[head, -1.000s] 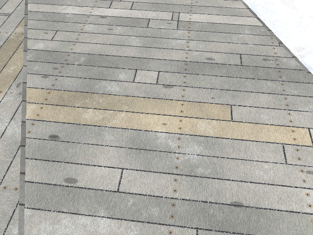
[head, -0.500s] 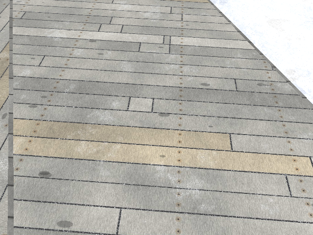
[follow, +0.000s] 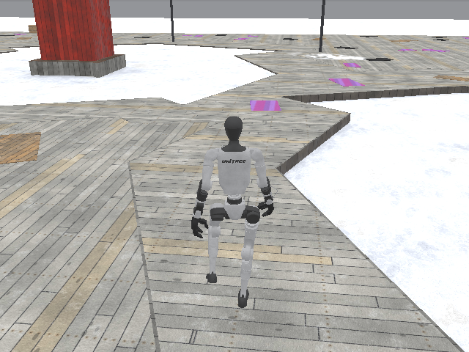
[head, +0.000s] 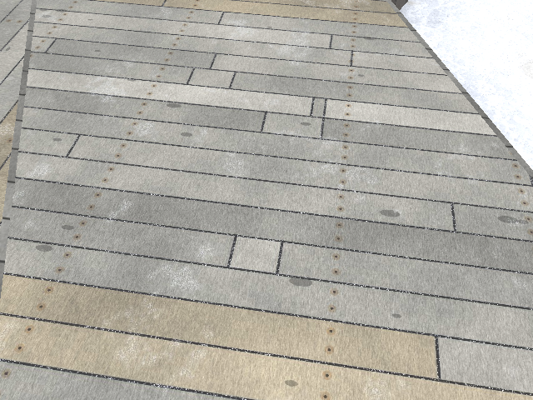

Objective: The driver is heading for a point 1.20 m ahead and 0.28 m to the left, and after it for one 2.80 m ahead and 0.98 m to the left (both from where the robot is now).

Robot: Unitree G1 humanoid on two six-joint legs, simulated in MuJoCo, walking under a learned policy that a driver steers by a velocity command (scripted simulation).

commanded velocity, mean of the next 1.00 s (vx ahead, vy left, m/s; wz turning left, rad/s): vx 0.82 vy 0.00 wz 0.35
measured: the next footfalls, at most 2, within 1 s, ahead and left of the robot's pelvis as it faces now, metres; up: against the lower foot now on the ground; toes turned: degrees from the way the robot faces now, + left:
left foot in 0.24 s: +0.45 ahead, +0.10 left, +0.00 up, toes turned +4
right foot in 0.70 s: +0.89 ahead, -0.08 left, +0.00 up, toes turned +5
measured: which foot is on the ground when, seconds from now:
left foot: up 0.00-0.22, down 0.24-0.68, up 0.70-1.00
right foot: down 0.00-0.24, up 0.26-0.68, down 0.70-1.00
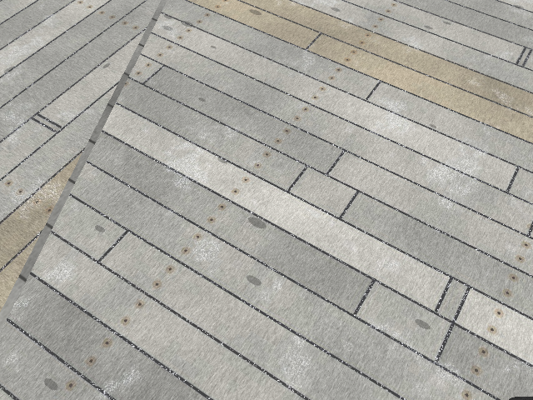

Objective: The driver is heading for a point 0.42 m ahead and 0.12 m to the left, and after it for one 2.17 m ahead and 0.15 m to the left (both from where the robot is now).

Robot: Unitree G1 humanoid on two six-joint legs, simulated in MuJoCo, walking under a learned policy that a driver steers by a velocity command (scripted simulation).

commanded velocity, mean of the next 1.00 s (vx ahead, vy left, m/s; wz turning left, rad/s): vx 0.30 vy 0.00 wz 0.74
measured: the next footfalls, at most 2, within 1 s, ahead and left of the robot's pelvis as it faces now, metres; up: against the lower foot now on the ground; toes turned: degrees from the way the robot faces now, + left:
left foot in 0.12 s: +0.23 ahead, +0.08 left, +0.00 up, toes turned +9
right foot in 0.56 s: +0.31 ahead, -0.11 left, +0.00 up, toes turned +39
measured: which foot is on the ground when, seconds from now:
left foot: up 0.00-0.10, down 0.12-0.56, up 0.58-0.96, down 0.98-1.00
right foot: down 0.00-0.12, up 0.14-0.54, down 0.56-0.98, up 1.00-1.00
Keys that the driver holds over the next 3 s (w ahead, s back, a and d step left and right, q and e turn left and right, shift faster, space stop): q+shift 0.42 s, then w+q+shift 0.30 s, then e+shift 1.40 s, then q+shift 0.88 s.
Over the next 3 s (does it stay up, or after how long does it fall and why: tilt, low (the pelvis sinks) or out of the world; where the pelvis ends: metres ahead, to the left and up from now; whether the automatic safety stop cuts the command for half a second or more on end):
stays up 0.43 0.15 0.01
